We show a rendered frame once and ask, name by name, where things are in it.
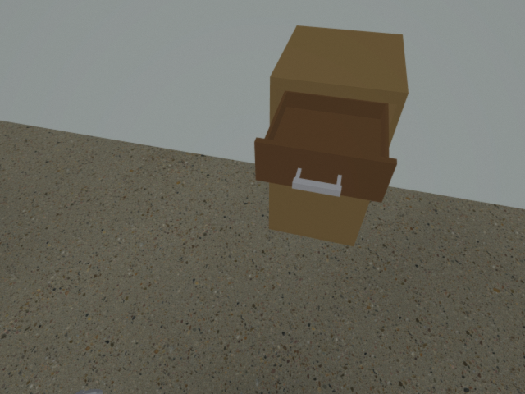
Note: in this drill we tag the cabinet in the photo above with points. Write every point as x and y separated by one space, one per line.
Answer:
348 64

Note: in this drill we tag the handle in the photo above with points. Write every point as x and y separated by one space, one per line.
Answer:
317 186

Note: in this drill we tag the drawer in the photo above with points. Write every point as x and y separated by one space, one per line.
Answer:
326 137

